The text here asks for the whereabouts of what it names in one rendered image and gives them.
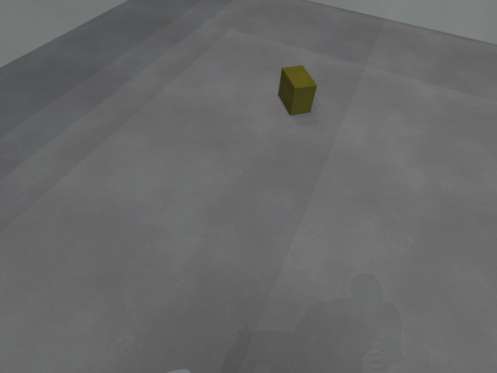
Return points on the carton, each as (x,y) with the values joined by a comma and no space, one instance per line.
(297,90)

